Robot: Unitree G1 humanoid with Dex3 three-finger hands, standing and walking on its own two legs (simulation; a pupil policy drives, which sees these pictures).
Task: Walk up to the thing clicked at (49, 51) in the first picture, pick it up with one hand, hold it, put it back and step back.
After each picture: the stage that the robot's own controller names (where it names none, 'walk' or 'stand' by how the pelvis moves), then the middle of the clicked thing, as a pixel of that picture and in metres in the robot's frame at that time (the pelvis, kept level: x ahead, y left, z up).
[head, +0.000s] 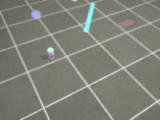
stand; (50, 53) +1.23 +0.32 -0.72
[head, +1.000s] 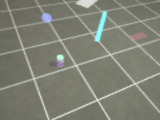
walk; (60, 60) +1.13 +0.14 -0.70
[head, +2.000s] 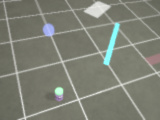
walk; (59, 94) +0.68 +0.14 -0.70
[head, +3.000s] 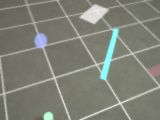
walk; (49, 119) +0.46 +0.21 -0.71
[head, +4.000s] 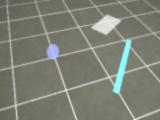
stand; out of the picture +0.39 +0.15 -0.71
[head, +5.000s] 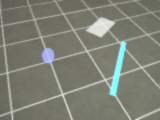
stand; out of the picture +0.37 +0.16 -0.72
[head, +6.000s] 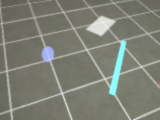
stand; out of the picture +0.37 +0.16 -0.73
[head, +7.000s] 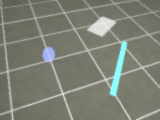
stand; out of the picture +0.37 +0.16 -0.73
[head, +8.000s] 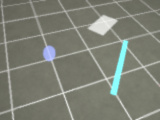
go down; out of the picture +0.36 +0.16 -0.73
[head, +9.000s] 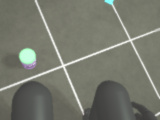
go down; (28, 59) +0.45 +0.19 -0.33
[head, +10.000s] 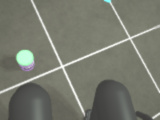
approach; (26, 61) +0.45 +0.19 -0.30
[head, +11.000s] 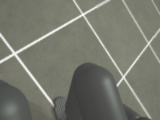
close in; out of the picture +0.44 +0.24 -0.23
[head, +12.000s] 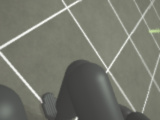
close; out of the picture +0.43 +0.25 -0.23
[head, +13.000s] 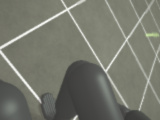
lift; out of the picture +0.40 +0.22 -0.23
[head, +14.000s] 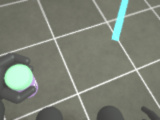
lift; (23, 82) +0.33 +0.18 +0.00
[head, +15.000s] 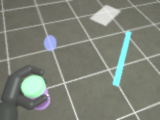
hold; (37, 93) +0.31 +0.15 +0.03
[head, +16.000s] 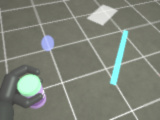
hold; (33, 92) +0.32 +0.17 +0.02
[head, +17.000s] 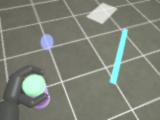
hold; (37, 92) +0.32 +0.15 +0.01
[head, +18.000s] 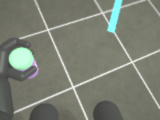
crouch; (25, 64) +0.41 +0.18 -0.06
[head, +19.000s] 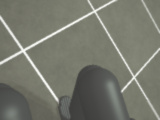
lower; out of the picture +0.44 +0.25 -0.19
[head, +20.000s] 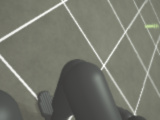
lower; out of the picture +0.44 +0.26 -0.24
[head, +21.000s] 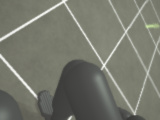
lower; out of the picture +0.44 +0.27 -0.24
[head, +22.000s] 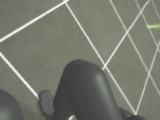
lower; out of the picture +0.45 +0.27 -0.23
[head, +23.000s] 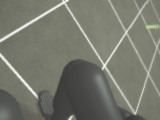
rest; out of the picture +0.45 +0.27 -0.23
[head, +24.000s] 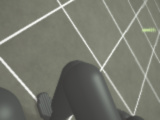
open; out of the picture +0.44 +0.24 -0.24
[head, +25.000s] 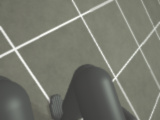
stand; out of the picture +0.44 +0.22 -0.25
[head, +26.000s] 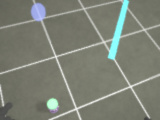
stand; (53, 105) +0.41 +0.14 -0.58
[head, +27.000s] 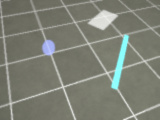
stand; out of the picture +0.39 +0.13 -0.66
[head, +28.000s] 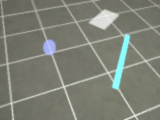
stand; out of the picture +0.38 +0.13 -0.67
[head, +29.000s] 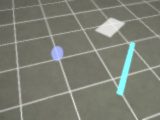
stand; out of the picture +0.40 +0.12 -0.72
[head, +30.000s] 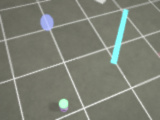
walk; (63, 105) +0.45 +0.09 -0.70
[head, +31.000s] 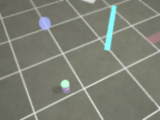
walk; (65, 86) +0.68 +0.16 -0.70
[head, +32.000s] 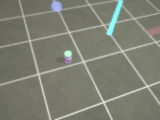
stand; (68, 57) +1.01 +0.12 -0.69
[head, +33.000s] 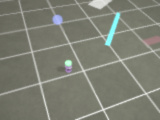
stand; (68, 66) +1.04 +0.12 -0.71
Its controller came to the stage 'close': yes
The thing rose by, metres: 0.72
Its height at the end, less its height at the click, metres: +0.00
